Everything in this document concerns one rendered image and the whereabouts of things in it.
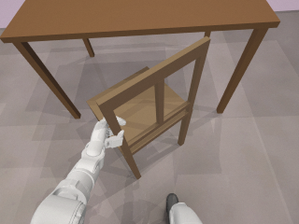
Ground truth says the robot right thigh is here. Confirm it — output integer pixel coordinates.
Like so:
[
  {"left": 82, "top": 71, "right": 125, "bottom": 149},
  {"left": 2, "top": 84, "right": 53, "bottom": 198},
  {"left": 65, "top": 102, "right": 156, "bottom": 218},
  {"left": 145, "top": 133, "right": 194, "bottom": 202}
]
[{"left": 169, "top": 205, "right": 203, "bottom": 224}]

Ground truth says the robot left forearm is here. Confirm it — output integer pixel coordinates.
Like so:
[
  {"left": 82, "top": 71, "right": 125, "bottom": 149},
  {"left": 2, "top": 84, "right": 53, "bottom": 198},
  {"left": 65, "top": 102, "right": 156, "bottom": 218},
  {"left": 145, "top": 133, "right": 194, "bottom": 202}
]
[{"left": 30, "top": 140, "right": 106, "bottom": 224}]

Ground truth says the table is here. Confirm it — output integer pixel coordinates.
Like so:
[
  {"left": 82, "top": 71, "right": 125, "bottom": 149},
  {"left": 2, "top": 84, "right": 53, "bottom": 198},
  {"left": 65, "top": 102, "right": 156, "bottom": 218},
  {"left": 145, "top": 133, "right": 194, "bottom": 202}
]
[{"left": 0, "top": 0, "right": 280, "bottom": 119}]

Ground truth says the robot right foot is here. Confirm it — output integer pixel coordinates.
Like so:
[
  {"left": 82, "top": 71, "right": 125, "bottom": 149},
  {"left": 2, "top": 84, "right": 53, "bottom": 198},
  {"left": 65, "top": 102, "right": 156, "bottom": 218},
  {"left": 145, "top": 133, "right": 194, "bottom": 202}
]
[{"left": 166, "top": 193, "right": 178, "bottom": 224}]

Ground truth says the robot left hand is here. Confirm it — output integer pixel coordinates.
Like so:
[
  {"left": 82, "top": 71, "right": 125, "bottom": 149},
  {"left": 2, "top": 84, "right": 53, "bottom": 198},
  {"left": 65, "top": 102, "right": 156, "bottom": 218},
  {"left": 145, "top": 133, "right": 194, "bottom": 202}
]
[{"left": 90, "top": 116, "right": 126, "bottom": 148}]

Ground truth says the left robot upper arm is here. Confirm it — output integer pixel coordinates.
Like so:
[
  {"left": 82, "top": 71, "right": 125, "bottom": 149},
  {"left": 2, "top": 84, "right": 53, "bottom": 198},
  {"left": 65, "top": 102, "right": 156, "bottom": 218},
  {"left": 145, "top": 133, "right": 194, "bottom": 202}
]
[{"left": 33, "top": 194, "right": 87, "bottom": 224}]

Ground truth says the chair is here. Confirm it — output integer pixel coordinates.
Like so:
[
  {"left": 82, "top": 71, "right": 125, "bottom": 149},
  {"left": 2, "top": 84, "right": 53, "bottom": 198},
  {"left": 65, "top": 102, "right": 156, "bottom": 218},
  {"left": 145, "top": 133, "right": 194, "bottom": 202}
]
[{"left": 86, "top": 36, "right": 211, "bottom": 180}]

